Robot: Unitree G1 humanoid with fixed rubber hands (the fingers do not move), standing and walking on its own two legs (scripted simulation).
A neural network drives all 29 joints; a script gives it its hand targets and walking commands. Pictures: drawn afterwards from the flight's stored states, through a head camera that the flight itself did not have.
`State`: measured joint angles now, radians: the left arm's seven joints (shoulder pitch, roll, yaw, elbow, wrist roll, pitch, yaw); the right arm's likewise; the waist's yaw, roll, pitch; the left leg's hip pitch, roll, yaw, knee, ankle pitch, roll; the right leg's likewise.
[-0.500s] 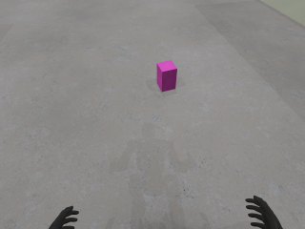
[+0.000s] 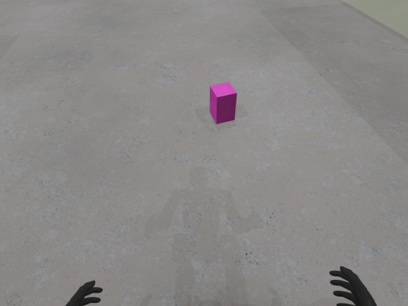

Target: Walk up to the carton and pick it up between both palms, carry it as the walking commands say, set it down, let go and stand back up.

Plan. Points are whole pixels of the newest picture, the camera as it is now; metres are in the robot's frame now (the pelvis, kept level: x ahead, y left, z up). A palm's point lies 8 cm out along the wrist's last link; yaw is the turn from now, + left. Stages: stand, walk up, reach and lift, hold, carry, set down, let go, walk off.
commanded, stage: stand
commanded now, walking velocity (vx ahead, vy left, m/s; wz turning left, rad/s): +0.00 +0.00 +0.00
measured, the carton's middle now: (222, 103) +1.54 -0.04 -0.63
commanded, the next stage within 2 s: walk up in 0.82 s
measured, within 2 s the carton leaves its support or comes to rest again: neither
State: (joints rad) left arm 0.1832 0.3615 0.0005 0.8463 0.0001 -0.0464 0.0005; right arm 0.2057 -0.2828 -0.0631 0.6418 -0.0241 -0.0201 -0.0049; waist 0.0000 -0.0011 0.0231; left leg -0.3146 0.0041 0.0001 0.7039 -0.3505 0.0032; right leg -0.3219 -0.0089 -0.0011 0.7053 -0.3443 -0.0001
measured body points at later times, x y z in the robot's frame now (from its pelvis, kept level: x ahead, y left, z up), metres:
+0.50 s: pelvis -0.01 +0.00 +0.01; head -0.01 +0.00 +0.46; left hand +0.10 +0.30 -0.10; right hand +0.14 -0.28 -0.08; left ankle +0.02 +0.12 -0.72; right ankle +0.02 -0.12 -0.72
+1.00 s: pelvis -0.02 +0.00 +0.01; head -0.01 +0.00 +0.46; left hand +0.09 +0.30 -0.10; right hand +0.12 -0.28 -0.09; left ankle +0.02 +0.12 -0.72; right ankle +0.02 -0.12 -0.72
